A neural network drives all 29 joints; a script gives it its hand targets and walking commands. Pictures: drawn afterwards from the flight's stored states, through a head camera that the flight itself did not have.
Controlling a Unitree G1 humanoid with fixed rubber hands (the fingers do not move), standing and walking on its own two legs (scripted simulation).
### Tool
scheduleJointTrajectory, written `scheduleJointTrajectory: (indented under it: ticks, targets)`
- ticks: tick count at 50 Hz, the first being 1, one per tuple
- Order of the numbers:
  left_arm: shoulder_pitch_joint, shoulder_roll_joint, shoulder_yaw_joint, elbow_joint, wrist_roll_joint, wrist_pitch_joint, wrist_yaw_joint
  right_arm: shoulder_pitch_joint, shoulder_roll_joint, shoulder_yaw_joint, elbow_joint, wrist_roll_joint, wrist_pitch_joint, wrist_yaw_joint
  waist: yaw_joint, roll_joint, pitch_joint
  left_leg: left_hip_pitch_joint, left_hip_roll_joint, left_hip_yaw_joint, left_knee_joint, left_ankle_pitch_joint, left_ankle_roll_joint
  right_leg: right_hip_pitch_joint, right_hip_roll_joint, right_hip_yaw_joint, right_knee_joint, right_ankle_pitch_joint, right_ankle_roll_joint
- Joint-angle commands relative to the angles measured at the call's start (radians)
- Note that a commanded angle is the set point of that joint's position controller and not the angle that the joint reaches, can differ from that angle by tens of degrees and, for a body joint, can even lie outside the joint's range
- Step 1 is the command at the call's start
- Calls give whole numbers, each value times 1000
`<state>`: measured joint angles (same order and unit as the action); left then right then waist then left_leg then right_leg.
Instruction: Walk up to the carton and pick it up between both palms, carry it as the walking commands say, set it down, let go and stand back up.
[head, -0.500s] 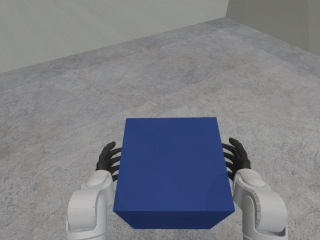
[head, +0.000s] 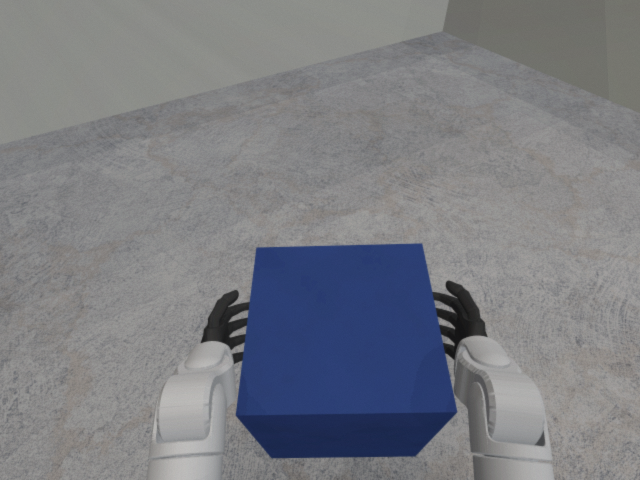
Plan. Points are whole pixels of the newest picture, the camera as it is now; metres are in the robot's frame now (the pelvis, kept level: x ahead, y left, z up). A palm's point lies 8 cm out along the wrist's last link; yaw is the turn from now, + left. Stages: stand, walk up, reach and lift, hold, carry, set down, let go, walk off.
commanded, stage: carry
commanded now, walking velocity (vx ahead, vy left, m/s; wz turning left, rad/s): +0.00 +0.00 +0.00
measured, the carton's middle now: (341, 359) +0.28 +0.00 -0.01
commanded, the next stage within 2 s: none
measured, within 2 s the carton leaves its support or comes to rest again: neither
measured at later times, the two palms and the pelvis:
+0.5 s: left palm (225, 348) +0.26 +0.14 +0.05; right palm (471, 340) +0.27 -0.15 +0.06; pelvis +0.00 -0.01 +0.00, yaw +0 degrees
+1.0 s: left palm (231, 351) +0.26 +0.14 +0.04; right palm (476, 342) +0.27 -0.16 +0.06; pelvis +0.00 -0.01 +0.00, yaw +0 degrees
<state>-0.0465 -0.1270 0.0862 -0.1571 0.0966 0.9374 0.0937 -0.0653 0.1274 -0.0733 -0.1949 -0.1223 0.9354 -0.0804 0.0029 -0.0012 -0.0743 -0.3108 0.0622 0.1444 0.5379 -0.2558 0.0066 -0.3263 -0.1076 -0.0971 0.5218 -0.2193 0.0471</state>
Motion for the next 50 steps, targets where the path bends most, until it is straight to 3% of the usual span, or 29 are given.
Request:
scheduleJointTrajectory:
  ticks: [1, 6, 9, 12, 15, 16, 17, 18, 19, 20, 22, 23, 25, 27, 32, 34, 35, 36, 38, 40, 42, 44, 45, 46, 50]
  targets:
    - [-433, -757, -534, -137, -180, -70, -126, -391, 778, 541, -111, 210, -66, 119, -2, 15, -211, 95, 93, -118, -104, 128, 11, 78, -45, 70, -68, 89, -48]
    - [-418, -731, -525, -106, -166, -81, -128, -377, 759, 537, -73, 200, -76, 124, -4, -6, -204, 83, 86, -111, -99, 130, 11, 86, -50, 73, -74, 120, -50]
    - [-444, -717, -522, -82, -159, -93, -131, -374, 755, 518, -20, 188, -85, 131, -2, 14, -201, 90, 94, -114, -105, 146, 10, 77, -48, 71, -66, 104, -51]
    - [-430, -739, -526, -72, -164, -103, -139, -408, 758, 537, -67, 196, -100, 133, -4, 2, -191, 87, 94, -117, -108, 137, 9, 74, -45, 66, -68, 96, -46]
    - [-447, -719, -509, -49, -153, -115, -139, -408, 755, 519, -24, 188, -108, 136, -4, -6, -203, 95, 92, -108, -95, 138, 7, 81, -47, 67, -70, 121, -47]
    - [-448, -714, -508, -54, -155, -124, -140, -404, 755, 517, -15, 188, -115, 138, -6, -8, -213, 108, 92, -112, -88, 162, 5, 83, -49, 70, -65, 134, -49]
    - [-442, -740, -536, -121, -182, -119, -136, -411, 775, 550, -99, 219, -112, 132, -4, 5, -214, 114, 95, -112, -91, 179, 9, 78, -48, 69, -64, 128, -46]
    - [-461, -753, -558, -152, -195, -114, -133, -407, 789, 557, -112, 228, -107, 130, -4, 14, -219, 112, 99, -116, -95, 184, 10, 79, -44, 65, -57, 115, -49]
    - [-454, -745, -552, -141, -191, -109, -134, -400, 784, 551, -93, 223, -101, 131, -2, 5, -204, 91, 94, -114, -95, 159, 8, 84, -46, 66, -64, 105, -48]
    - [-424, -705, -500, -12, -142, -110, -140, -375, 741, 501, 27, 175, -103, 135, -3, 3, -197, 83, 94, -117, -99, 141, 11, 83, -43, 66, -68, 93, -49]
    - [-421, -716, -528, -89, -166, -109, -132, -369, 759, 535, -40, 201, -101, 128, -4, 7, -213, 97, 92, -104, -84, 155, 9, 86, -50, 71, -69, 131, -50]
    - [-418, -708, -522, -49, -149, -114, -138, -358, 742, 519, 2, 180, -104, 136, -4, 11, -200, 97, 90, -103, -87, 164, 6, 81, -53, 75, -71, 147, -48]
    - [-444, -736, -534, -79, -169, -115, -139, -390, 770, 535, -36, 200, -106, 137, -5, 7, -212, 109, 96, -113, -100, 166, 5, 83, -45, 61, -60, 114, -48]
    - [-444, -703, -500, 4, -134, -130, -146, -384, 736, 492, 47, 164, -123, 144, -5, 16, -195, 83, 95, -111, -96, 164, 1, 87, -47, 70, -62, 118, -50]
    - [-473, -746, -539, -95, -180, -136, -145, -430, 783, 542, -57, 216, -128, 141, -4, -5, -185, 78, 93, -119, -107, 84, 3, 72, -44, 66, -82, 60, -51]
    - [-448, -732, -515, -24, -151, -138, -148, -404, 759, 514, 8, 185, -128, 145, -5, 2, -184, 87, 92, -113, -111, 77, 5, 67, -43, 70, -86, 72, -50]
    - [-464, -740, -534, -92, -174, -133, -140, -403, 775, 533, -44, 209, -121, 140, -4, -1, -186, 94, 92, -110, -107, 79, 4, 62, -45, 73, -92, 74, -50]
    - [-412, -692, -485, 26, -127, -139, -149, -372, 729, 496, 64, 165, -128, 147, -6, -11, -201, 98, 95, -111, -103, 122, 4, 78, -46, 71, -81, 106, -52]
    - [-461, -745, -537, -83, -174, -143, -146, -419, 774, 540, -54, 208, -133, 142, -5, 3, -203, 100, 97, -108, -101, 148, -1, 84, -47, 65, -73, 112, -48]
    - [-434, -705, -491, 31, -125, -151, -155, -398, 739, 496, 59, 170, -142, 153, -5, 4, -198, 92, 92, -109, -95, 132, 1, 85, -49, 77, -83, 123, -49]
    - [-465, -737, -531, -70, -164, -153, -149, -419, 775, 535, -32, 205, -142, 150, -6, -1, -199, 95, 91, -106, -101, 111, -2, 78, -48, 72, -83, 107, -48]
    - [-471, -729, -520, -31, -149, -155, -154, -421, 764, 516, 12, 189, -143, 154, -7, -1, -186, 88, 90, -107, -105, 95, -3, 76, -47, 72, -90, 99, -50]
    - [-468, -729, -521, -68, -165, -150, -147, -423, 770, 527, -27, 208, -139, 146, -6, -3, -190, 87, 87, -109, -105, 97, -1, 77, -47, 73, -93, 94, -51]
    - [-455, -710, -502, -24, -148, -151, -147, -403, 750, 503, 22, 186, -139, 144, -7, 2, -198, 102, 90, -112, -104, 100, 0, 70, -42, 70, -89, 86, -52]
    - [-467, -744, -558, -150, -196, -140, -137, -392, 787, 549, -81, 226, -127, 136, -6, 2, -220, 109, 94, -105, -88, 160, 0, 86, -47, 68, -80, 132, -49]
